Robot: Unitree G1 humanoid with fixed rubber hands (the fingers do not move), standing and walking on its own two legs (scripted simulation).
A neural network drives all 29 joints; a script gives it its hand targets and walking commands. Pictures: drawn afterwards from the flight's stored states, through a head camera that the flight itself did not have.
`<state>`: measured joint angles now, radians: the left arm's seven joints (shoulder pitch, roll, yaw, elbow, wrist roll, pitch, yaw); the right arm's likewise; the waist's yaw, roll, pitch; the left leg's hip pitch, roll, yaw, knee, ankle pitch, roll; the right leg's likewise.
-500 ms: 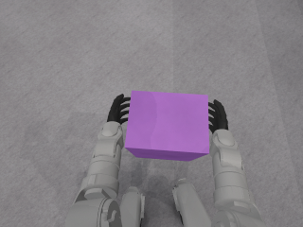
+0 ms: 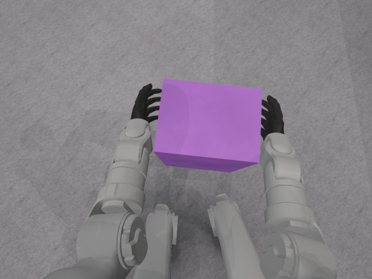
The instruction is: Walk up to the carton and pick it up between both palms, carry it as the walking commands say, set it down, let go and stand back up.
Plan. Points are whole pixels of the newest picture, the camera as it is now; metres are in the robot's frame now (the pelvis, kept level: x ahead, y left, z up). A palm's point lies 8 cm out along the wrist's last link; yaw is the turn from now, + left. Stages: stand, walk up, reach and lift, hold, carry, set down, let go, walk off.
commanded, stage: set down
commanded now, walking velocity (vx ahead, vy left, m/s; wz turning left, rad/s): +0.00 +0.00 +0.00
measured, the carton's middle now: (203, 135) +0.43 -0.06 -0.14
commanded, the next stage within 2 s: none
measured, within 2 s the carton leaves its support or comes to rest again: neither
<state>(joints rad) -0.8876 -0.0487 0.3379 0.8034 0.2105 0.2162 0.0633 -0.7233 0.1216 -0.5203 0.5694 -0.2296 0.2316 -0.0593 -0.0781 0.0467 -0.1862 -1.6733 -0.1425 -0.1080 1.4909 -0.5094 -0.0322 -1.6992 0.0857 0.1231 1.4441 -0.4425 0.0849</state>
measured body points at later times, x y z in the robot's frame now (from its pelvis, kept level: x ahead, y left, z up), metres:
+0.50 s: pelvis -0.02 +0.00 -0.07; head +0.26 -0.01 +0.28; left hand +0.49 +0.07 -0.17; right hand +0.43 -0.21 -0.17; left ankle +0.07 +0.12 -0.55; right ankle +0.09 -0.15 -0.55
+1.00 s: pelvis -0.03 -0.01 -0.13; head +0.30 -0.01 +0.18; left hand +0.51 +0.07 -0.26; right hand +0.45 -0.21 -0.26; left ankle +0.07 +0.12 -0.55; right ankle +0.09 -0.15 -0.55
